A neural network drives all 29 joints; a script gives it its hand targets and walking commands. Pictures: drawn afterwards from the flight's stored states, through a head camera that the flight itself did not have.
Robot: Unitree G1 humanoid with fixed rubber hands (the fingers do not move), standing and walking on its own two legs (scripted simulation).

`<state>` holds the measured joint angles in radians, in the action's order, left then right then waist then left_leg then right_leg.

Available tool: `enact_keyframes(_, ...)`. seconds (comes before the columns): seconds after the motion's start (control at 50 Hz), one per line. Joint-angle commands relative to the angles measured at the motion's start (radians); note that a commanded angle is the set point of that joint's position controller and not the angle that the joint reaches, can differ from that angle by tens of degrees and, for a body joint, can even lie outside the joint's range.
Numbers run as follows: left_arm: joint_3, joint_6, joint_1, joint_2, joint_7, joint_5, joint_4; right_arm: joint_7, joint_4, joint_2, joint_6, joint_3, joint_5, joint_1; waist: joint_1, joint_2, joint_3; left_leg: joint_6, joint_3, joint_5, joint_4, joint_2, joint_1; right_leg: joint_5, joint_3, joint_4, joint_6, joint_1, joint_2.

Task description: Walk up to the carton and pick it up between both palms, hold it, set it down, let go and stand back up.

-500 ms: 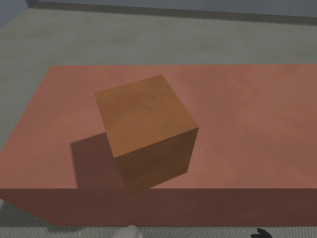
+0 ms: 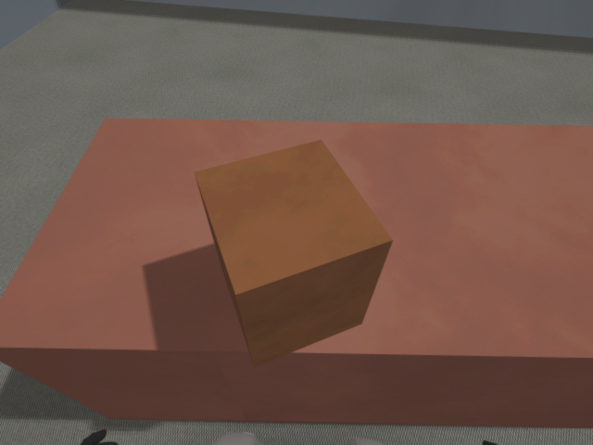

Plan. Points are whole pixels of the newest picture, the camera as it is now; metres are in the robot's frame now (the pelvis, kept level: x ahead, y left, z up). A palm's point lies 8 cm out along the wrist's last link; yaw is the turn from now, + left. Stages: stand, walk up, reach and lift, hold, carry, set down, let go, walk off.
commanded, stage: walk up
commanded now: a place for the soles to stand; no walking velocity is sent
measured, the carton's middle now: (286, 256) +0.40 +0.03 -0.01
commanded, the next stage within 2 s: none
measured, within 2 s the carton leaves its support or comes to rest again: neither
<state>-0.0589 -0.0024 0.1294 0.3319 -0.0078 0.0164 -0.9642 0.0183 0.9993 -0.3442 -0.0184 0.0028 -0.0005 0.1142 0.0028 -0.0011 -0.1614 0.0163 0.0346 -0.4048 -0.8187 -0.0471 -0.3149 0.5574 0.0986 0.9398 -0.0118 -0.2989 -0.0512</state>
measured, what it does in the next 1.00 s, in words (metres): shifts its weight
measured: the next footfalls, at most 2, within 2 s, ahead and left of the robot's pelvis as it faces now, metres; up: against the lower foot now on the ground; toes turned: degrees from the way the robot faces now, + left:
left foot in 1.98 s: +0.06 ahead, +0.13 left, +0.00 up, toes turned -2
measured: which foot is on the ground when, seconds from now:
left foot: down 0.00-1.00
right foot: down 0.00-1.00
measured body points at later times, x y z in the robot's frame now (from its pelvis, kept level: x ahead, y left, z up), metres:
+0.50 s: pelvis -0.05 +0.00 +0.00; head -0.02 +0.00 +0.45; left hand +0.04 +0.31 -0.12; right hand +0.03 -0.29 -0.13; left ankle -0.01 +0.13 -0.70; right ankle -0.02 -0.10 -0.70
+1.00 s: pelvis -0.09 +0.00 +0.01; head -0.07 -0.01 +0.46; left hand +0.00 +0.30 -0.12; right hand +0.01 -0.30 -0.13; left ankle -0.03 +0.13 -0.70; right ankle -0.03 -0.10 -0.70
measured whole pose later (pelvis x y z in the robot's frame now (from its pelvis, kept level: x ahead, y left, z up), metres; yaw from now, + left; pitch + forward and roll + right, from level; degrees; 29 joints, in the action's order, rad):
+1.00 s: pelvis -0.09 +0.00 +0.01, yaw +0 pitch -8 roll +1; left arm -0.07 0.01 0.09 0.33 0.00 -0.02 -1.07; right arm 0.02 1.08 -0.35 -0.02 0.00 0.00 0.09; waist 0.00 -0.01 -0.19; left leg 0.01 0.04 -0.36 -0.75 -0.03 -0.29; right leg 0.33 0.10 0.76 -0.04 -0.30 -0.05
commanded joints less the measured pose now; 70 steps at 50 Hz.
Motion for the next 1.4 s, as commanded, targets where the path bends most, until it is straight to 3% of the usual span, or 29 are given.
enact_keyframes(0.0,-0.053,-0.029,0.015,0.211,-0.017,-0.013,0.038,0.032,-0.084,-0.258,-0.035,-0.083,-0.024,-0.092,0.042,-0.141,0.189,0.206,0.396,0.744,0.241,0.255,0.034,-0.165,-0.153,-0.286,-0.015,0.067,-0.02)
enact_keyframes(0.02,-0.063,-0.04,0.046,0.234,-0.016,-0.018,0.014,0.025,-0.111,-0.244,-0.029,-0.082,-0.016,-0.117,0.055,-0.101,0.247,0.141,0.283,0.698,0.179,0.192,-0.039,-0.428,-0.163,-0.325,-0.029,0.203,-0.04)
enact_keyframes(0.06,-0.077,-0.046,0.022,0.318,-0.018,-0.016,-0.001,0.026,-0.101,-0.197,-0.01,-0.08,0.005,-0.083,0.052,0.123,0.258,0.022,0.062,0.266,-0.055,0.016,-0.103,-0.571,-0.339,-0.496,-0.181,0.208,-0.306)
enact_keyframes(0.08,-0.075,-0.046,-0.039,0.323,-0.019,-0.025,0.032,0.027,-0.087,-0.231,-0.002,-0.099,-0.001,-0.079,0.038,0.144,0.169,0.011,0.021,-0.095,-0.179,0.001,-0.099,-0.62,-0.403,-0.534,-0.248,0.125,-0.393)
enact_keyframes(0.1,-0.066,-0.047,-0.06,0.327,-0.023,-0.035,0.032,0.027,-0.091,-0.232,0.003,-0.106,-0.011,-0.101,0.038,0.11,0.14,0.01,0.039,-0.193,-0.255,0.01,-0.124,-0.642,-0.42,-0.529,-0.278,0.071,-0.413)
enact_keyframes(0.16,-0.073,-0.045,-0.107,0.311,-0.026,-0.032,0.065,0.014,-0.064,-0.22,-0.003,-0.108,-0.009,0.018,-0.008,0.091,0.133,0.019,0.025,-0.152,-0.196,0.038,-0.06,-0.609,-0.346,-0.479,-0.233,-0.007,-0.354)
enact_keyframes(0.22,-0.051,-0.022,-0.173,0.287,-0.014,-0.02,0.065,0.007,-0.025,-0.231,-0.025,-0.112,-0.015,0.102,-0.071,0.114,0.118,0.021,0.057,0.135,0.286,0.084,0.137,-0.434,-0.206,-0.329,-0.086,-0.094,-0.208)
enact_keyframes(0.26,-0.046,0.003,-0.101,0.203,-0.013,0.006,0.052,0.015,-0.051,-0.302,-0.034,-0.112,-0.042,-0.004,0.009,-0.176,0.072,0.136,0.519,0.207,0.453,0.304,-0.003,-0.081,-0.101,-0.09,-0.001,-0.096,-0.006)
enact_keyframes(0.3,-0.06,0.016,-0.13,0.263,-0.011,-0.016,0.047,0.023,-0.056,-0.344,-0.046,-0.119,-0.036,-0.03,-0.026,-0.147,0.065,0.243,0.605,0.116,0.497,0.351,-0.084,0.087,-0.171,0.012,-0.01,-0.094,0.009)
enact_keyframes(0.4,-0.077,-0.004,-0.043,0.229,-0.004,-0.014,0.016,0.023,-0.073,-0.277,-0.049,-0.091,-0.03,-0.062,0.021,-0.121,0.131,0.196,0.484,0.406,0.365,0.255,0.032,-0.008,-0.162,-0.125,-0.018,-0.038,0.01)
enact_keyframes(0.44,-0.06,-0.017,0.005,0.21,-0.005,-0.013,-0.008,0.021,-0.071,-0.275,-0.045,-0.085,-0.019,-0.083,0.05,-0.081,0.212,0.158,0.388,0.427,0.313,0.236,-0.033,-0.237,-0.163,-0.343,-0.023,0.143,-0.028)
enact_keyframes(0.48,-0.069,-0.037,-0.011,0.287,-0.008,-0.027,-0.016,0.02,-0.057,-0.22,-0.031,-0.07,0.004,-0.084,0.037,0.081,0.212,0.025,0.155,0.256,0.121,0.074,-0.134,-0.309,-0.298,-0.521,-0.098,0.231,-0.183)
enact_keyframes(0.52,-0.066,-0.043,-0.095,0.29,-0.005,-0.025,0.003,0.021,-0.025,-0.234,-0.019,-0.081,0.001,-0.057,0.006,0.053,0.198,0.004,0.024,0.044,0.034,0.04,-0.005,-0.362,-0.345,-0.568,-0.204,0.08,-0.32)
enact_keyframes(0.58,-0.063,-0.035,-0.153,0.289,-0.005,-0.032,0.013,0.003,0.006,-0.218,-0.015,-0.09,-0.012,-0.001,-0.017,0.135,0.148,0.021,0.012,0.04,0.073,0.051,0.06,-0.208,-0.261,-0.539,-0.16,-0.033,-0.252)
enact_keyframes(0.66,-0.059,-0.02,-0.138,0.254,0.002,-0.021,0.011,0.008,0.0,-0.251,-0.034,-0.085,-0.016,-0.022,-0.001,-0.003,0.183,0.075,0.245,0.285,0.27,0.155,0.045,-0.3,-0.163,-0.335,-0.055,0.032,-0.109)
enact_keyframes(0.72,-0.058,0.005,-0.084,0.23,0.004,-0.021,-0.002,0.014,-0.046,-0.309,-0.036,-0.101,-0.027,-0.098,0.022,-0.069,0.117,0.189,0.524,-0.106,0.504,0.284,-0.153,-0.026,-0.123,-0.173,-0.026,0.068,0.011)
enact_keyframes(0.76,-0.064,0.006,-0.071,0.224,0.011,-0.019,-0.027,0.013,-0.033,-0.299,-0.035,-0.094,-0.031,-0.129,0.028,-0.125,0.078,0.167,0.49,-0.328,0.562,0.276,-0.25,-0.064,-0.127,-0.174,-0.035,0.112,0.0)
enact_keyframes(0.82,-0.074,-0.012,-0.048,0.252,0.021,-0.033,-0.035,0.005,-0.034,-0.247,-0.022,-0.082,-0.029,-0.151,0.04,-0.03,0.062,0.081,0.326,-0.288,0.457,0.167,-0.258,-0.037,-0.181,-0.417,-0.065,0.146,-0.052)
enact_keyframes(0.88,-0.075,-0.027,-0.086,0.303,0.011,-0.033,-0.018,-0.003,0.016,-0.24,-0.016,-0.092,-0.013,-0.073,0.015,0.134,0.109,0.005,0.098,-0.048,0.141,0.046,-0.075,0.138,-0.377,-0.643,-0.146,0.021,-0.238)
enact_keyframes(0.94,-0.062,-0.027,-0.181,0.303,0.005,-0.037,0.007,-0.006,0.032,-0.223,-0.013,-0.094,-0.02,0.015,-0.018,0.081,0.163,0.012,0.008,-0.044,-0.003,0.04,0.09,0.092,-0.336,-0.616,-0.17,-0.1,-0.282)
enact_keyframes(1.0,-0.045,-0.018,-0.191,0.269,0.004,-0.032,0.026,-0.009,0.036,-0.231,-0.017,-0.095,-0.024,0.05,-0.043,0.101,0.113,0.032,0.071,-0.001,0.183,0.061,0.102,0.025,-0.221,-0.519,-0.1,-0.139,-0.192)
enact_keyframes(1.06,-0.052,0.014,-0.115,0.247,0.009,-0.018,0.008,0.001,0.0,-0.339,-0.034,-0.108,-0.031,-0.009,-0.003,-0.124,0.13,0.145,0.488,-0.179,0.494,0.248,-0.059,-0.019,-0.127,-0.176,-0.015,-0.049,0.009)
enact_keyframes(1.12,-0.073,0.012,-0.038,0.263,0.012,-0.023,-0.013,0.011,-0.033,-0.336,-0.04,-0.103,-0.031,-0.066,0.02,-0.068,0.112,0.197,0.586,-0.152,0.523,0.292,-0.092,0.001,-0.175,-0.102,-0.021,-0.015,0.025)
enact_keyframes(1.18,-0.071,-0.013,-0.028,0.233,0.009,-0.027,-0.031,0.009,-0.027,-0.272,-0.036,-0.078,-0.023,-0.089,0.064,-0.007,0.123,0.107,0.365,0.111,0.4,0.218,-0.187,-0.205,-0.185,-0.382,-0.052,0.167,-0.032)
enact_keyframes(1.22,-0.075,-0.024,-0.059,0.281,0.007,-0.029,-0.021,0.005,-0.023,-0.227,-0.028,-0.068,-0.009,-0.062,0.045,0.018,0.15,0.021,0.137,0.149,0.183,0.077,-0.165,-0.202,-0.315,-0.524,-0.121,0.174,-0.194)
enact_keyframes(1.26,-0.061,-0.029,-0.155,0.292,0.009,-0.031,0.01,0.003,-0.001,-0.243,-0.018,-0.093,-0.009,-0.019,-0.01,0.128,0.154,0.017,0.009,-0.001,0.054,0.032,0.014,-0.077,-0.34,-0.622,-0.188,-0.008,-0.29)
enact_keyframes(1.3,-0.064,-0.022,-0.176,0.303,0.007,-0.029,0.027,-0.003,0.023,-0.242,-0.02,-0.094,-0.016,0.051,-0.026,0.163,0.149,0.018,0.014,0.01,0.081,0.051,0.082,-0.148,-0.316,-0.561,-0.163,-0.062,-0.266)
enact_keyframes(1.34,-0.093,-0.037,-0.066,0.35,0.0,-0.043,0.023,-0.025,0.003,-0.252,-0.009,-0.11,-0.031,0.07,0.009,0.115,0.139,0.036,-0.006,-0.117,-0.034,0.037,-0.009,0.243,-0.411,-0.613,-0.181,-0.039,-0.312)
enact_keyframes(1.38,-0.092,-0.038,-0.111,0.35,0.003,-0.047,0.045,-0.038,-0.001,-0.25,-0.005,-0.111,-0.043,0.118,-0.021,0.127,0.115,0.037,-0.014,-0.098,-0.054,0.053,0.021,0.326,-0.414,-0.626,-0.186,-0.122,-0.32)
